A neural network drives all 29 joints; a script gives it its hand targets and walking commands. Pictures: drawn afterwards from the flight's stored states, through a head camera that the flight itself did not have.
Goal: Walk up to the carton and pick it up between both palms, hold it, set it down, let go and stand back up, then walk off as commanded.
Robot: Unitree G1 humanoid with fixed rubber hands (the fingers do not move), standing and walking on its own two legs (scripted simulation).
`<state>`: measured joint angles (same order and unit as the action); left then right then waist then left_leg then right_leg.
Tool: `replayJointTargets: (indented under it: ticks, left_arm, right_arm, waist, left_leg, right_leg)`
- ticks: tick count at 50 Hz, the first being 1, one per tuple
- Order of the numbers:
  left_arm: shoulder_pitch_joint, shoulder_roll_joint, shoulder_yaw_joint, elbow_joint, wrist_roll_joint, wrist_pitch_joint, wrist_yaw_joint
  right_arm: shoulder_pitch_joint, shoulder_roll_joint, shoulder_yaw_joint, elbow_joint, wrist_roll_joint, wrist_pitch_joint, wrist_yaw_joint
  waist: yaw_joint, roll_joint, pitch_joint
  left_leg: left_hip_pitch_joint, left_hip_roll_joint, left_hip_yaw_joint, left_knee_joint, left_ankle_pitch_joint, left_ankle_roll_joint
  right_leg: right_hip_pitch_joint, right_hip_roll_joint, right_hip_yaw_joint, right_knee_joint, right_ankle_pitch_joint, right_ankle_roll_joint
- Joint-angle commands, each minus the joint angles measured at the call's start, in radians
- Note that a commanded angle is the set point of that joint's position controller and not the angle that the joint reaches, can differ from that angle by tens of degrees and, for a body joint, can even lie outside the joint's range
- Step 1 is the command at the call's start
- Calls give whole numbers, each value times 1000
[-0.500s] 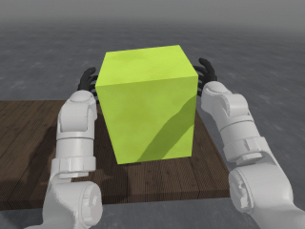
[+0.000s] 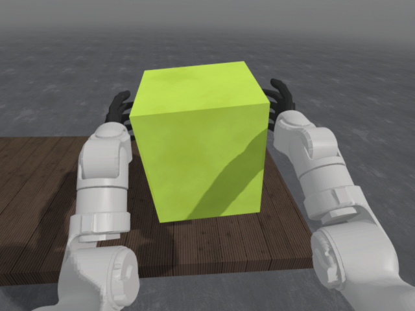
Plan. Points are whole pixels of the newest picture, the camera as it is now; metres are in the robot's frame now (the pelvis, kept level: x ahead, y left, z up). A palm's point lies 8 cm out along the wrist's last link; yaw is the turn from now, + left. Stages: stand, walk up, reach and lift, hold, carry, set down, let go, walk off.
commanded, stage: hold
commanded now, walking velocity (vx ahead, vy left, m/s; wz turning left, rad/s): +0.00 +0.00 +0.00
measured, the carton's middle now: (202, 141) +0.42 +0.00 +0.21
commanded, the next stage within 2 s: none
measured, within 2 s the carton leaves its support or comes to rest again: neither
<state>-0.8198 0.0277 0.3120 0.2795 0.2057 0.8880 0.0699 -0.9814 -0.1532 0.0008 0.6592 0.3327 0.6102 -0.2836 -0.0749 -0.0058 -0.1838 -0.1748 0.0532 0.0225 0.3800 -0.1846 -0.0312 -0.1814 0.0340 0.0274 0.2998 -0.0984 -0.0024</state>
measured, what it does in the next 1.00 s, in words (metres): stands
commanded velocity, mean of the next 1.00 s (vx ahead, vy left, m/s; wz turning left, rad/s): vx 0.00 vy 0.00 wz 0.00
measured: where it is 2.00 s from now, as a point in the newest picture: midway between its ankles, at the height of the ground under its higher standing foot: outside the picture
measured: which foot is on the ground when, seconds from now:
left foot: down 0.00-1.00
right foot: down 0.00-1.00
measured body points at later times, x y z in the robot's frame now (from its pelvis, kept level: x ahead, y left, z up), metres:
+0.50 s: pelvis +0.00 +0.00 +0.00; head -0.08 +0.01 +0.44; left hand +0.38 +0.15 +0.26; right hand +0.39 -0.15 +0.28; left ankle +0.01 +0.13 -0.75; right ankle +0.04 -0.12 -0.75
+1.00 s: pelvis +0.00 +0.00 +0.00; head -0.08 +0.01 +0.44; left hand +0.38 +0.15 +0.26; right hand +0.39 -0.15 +0.28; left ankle +0.01 +0.13 -0.75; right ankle +0.04 -0.12 -0.75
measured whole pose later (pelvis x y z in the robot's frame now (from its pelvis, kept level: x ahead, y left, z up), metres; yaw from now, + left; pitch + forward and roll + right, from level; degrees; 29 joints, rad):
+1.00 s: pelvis +0.00 +0.00 +0.00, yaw +0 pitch -1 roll -1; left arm -0.82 0.03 0.31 0.28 0.21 0.89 0.07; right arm -0.98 -0.15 0.00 0.66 0.33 0.61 -0.29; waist -0.08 -0.01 -0.18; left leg -0.17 0.05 0.02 0.38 -0.18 -0.03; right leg -0.18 0.03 0.03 0.30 -0.10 0.00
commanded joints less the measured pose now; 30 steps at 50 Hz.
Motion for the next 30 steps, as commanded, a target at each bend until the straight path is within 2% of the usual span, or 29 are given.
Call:
replayJointTargets:
  ticks: [1, 2, 3, 4, 5, 6, 7, 8, 9, 10, 12, 13, 14, 15, 16, 17, 18, 19, 20, 21, 22, 23, 24, 25, 26, 27, 28, 29, 30]
  left_arm:
    - [-956, -531, -424, -213, -184, -113, -178]
    - [-986, -546, -441, -218, -198, -116, -175]
    - [-960, -535, -433, -239, -190, -118, -173]
    - [-935, -543, -436, -218, -185, -115, -171]
    - [-917, -533, -422, -210, -174, -108, -170]
    - [-916, -557, -437, -207, -195, -108, -175]
    - [-922, -550, -433, -208, -196, -111, -174]
    - [-929, -539, -431, -214, -191, -114, -170]
    - [-973, -530, -425, -235, -203, -120, -170]
    - [-930, -521, -412, -178, -174, -108, -173]
    - [-925, -537, -422, -194, -180, -107, -175]
    - [-916, -548, -424, -178, -187, -110, -177]
    - [-924, -552, -433, -216, -193, -112, -175]
    - [-960, -550, -427, -200, -199, -115, -169]
    - [-941, -523, -415, -189, -193, -113, -171]
    - [-929, -553, -427, -204, -201, -112, -173]
    - [-962, -550, -448, -248, -214, -115, -174]
    - [-936, -538, -439, -226, -194, -113, -173]
    - [-933, -534, -432, -228, -190, -111, -178]
    - [-929, -529, -421, -230, -172, -109, -176]
    - [-924, -540, -424, -216, -184, -109, -177]
    - [-914, -525, -409, -218, -172, -109, -177]
    - [-909, -522, -407, -181, -171, -107, -177]
    - [-946, -537, -418, -213, -192, -109, -177]
    - [-909, -533, -416, -197, -185, -108, -175]
    - [-926, -552, -441, -225, -194, -112, -175]
    - [-923, -537, -425, -229, -182, -111, -170]
    - [-935, -535, -424, -200, -180, -109, -174]
    - [-939, -527, -414, -205, -174, -108, -176]
  right_arm:
    - [-792, 709, 213, -285, 170, -18, 161]
    - [-823, 707, 208, -295, 175, -27, 166]
    - [-808, 718, 238, -311, 184, -29, 169]
    - [-799, 704, 226, -311, 178, -26, 163]
    - [-796, 707, 244, -326, 188, -20, 162]
    - [-788, 688, 226, -311, 177, -18, 162]
    - [-835, 703, 236, -359, 184, -24, 161]
    - [-803, 714, 237, -324, 181, -20, 161]
    - [-839, 727, 242, -354, 185, -31, 164]
    - [-807, 705, 234, -299, 176, -19, 162]
    - [-776, 693, 213, -271, 165, -14, 163]
    - [-840, 702, 228, -347, 177, -27, 163]
    - [-806, 708, 233, -333, 176, -26, 163]
    - [-855, 716, 230, -344, 183, -22, 164]
    - [-831, 719, 239, -328, 172, -20, 162]
    - [-824, 706, 230, -342, 178, -24, 162]
    - [-816, 718, 225, -356, 182, -22, 159]
    - [-789, 704, 224, -316, 176, -18, 156]
    - [-794, 704, 233, -327, 181, -18, 158]
    - [-773, 705, 236, -294, 186, -14, 160]
    - [-819, 711, 235, -335, 180, -21, 157]
    - [-807, 721, 243, -327, 183, -20, 159]
    - [-805, 704, 232, -293, 178, -16, 161]
    - [-823, 710, 231, -327, 189, -20, 163]
    - [-820, 712, 237, -343, 182, -20, 162]
    - [-827, 715, 239, -352, 182, -25, 158]
    - [-830, 727, 263, -365, 203, -27, 162]
    - [-808, 707, 237, -309, 184, -18, 159]
    - [-817, 719, 236, -313, 186, -22, 163]
  waist:
    - [-47, 63, -388]
    - [-49, 76, -411]
    - [-33, 51, -439]
    - [-46, 63, -411]
    - [-37, 58, -412]
    - [-64, 58, -401]
    - [-42, 33, -440]
    - [-35, 55, -414]
    - [-25, 38, -460]
    - [-32, 38, -379]
    - [-52, 57, -369]
    - [-40, 34, -413]
    - [-45, 60, -445]
    - [-36, 42, -422]
    - [-20, 40, -421]
    - [-47, 47, -442]
    - [-61, 60, -442]
    - [-64, 64, -432]
    - [-59, 47, -435]
    - [-43, 66, -405]
    - [-42, 48, -407]
    - [-30, 36, -408]
    - [-20, 49, -380]
    - [-39, 53, -426]
    - [-26, 37, -427]
    - [-40, 59, -439]
    - [-14, 47, -459]
    - [-30, 67, -414]
    - [-27, 53, -400]
  left_leg:
    - [94, -113, -55, -39, 150, -10]
    - [99, -111, -53, -43, 144, -17]
    - [122, -112, -53, -32, 189, -10]
    - [115, -112, -50, -41, 166, -17]
    - [113, -115, -55, -32, 195, -9]
    - [118, -108, -59, -31, 199, -16]
    - [107, -111, -58, -29, 174, -8]
    - [106, -113, -53, -38, 168, -12]
    - [105, -116, -50, -30, 178, -2]
    - [99, -116, -52, -39, 135, 2]
    - [103, -107, -53, -47, 143, -16]
    - [92, -113, -54, -39, 154, -5]
    - [112, -114, -54, -38, 169, -11]
    - [91, -114, -54, -40, 137, -5]
    - [95, -119, -45, -41, 154, -2]
    - [116, -116, -49, -34, 186, -4]
    - [94, -114, -62, -23, 182, -5]
    - [102, -114, -59, -26, 176, -11]
    - [112, -111, -61, -23, 187, -10]
    - [101, -116, -55, -35, 176, -16]
    - [105, -118, -49, -36, 170, -10]
    - [94, -117, -54, -41, 170, -1]
    - [89, -112, -57, -46, 153, -3]
    - [85, -121, -52, -39, 169, -4]
    - [93, -119, -52, -43, 160, 4]
    - [112, -112, -53, -32, 204, -8]
    - [107, -120, -54, -33, 194, -1]
    - [98, -119, -50, -38, 146, -5]
    - [94, -118, -57, -38, 153, 2]
  right_leg:
    - [280, 40, -39, 4, 177, 50]
    - [272, 45, -41, -3, 156, 44]
    - [292, 46, -42, 8, 188, 47]
    - [287, 45, -46, 3, 178, 46]
    - [301, 46, -40, 3, 203, 46]
    - [291, 47, -39, 5, 218, 44]
    - [304, 49, -40, 8, 197, 49]
    - [287, 46, -42, 5, 187, 47]
    - [298, 43, -38, 4, 181, 55]
    - [262, 41, -40, -5, 145, 53]
    - [275, 43, -41, 2, 163, 45]
    - [295, 43, -39, 2, 176, 49]
    - [303, 46, -43, 12, 193, 44]
    - [286, 45, -41, -3, 148, 49]
    - [292, 42, -42, 6, 173, 56]
    - [291, 43, -36, 3, 193, 50]
    - [306, 39, -28, 7, 234, 48]
    - [316, 36, -27, 8, 240, 44]
    - [318, 44, -34, 10, 232, 49]
    - [307, 41, -37, 14, 199, 49]
    - [305, 42, -42, 7, 192, 53]
    - [312, 37, -38, 7, 195, 57]
    - [287, 43, -39, 1, 158, 54]
    - [308, 40, -37, 8, 182, 53]
    - [308, 40, -35, 3, 175, 54]
    - [304, 47, -43, 13, 218, 49]
    - [312, 47, -38, 16, 199, 55]
    - [281, 41, -37, -1, 154, 52]
    - [289, 33, -36, -1, 178, 55]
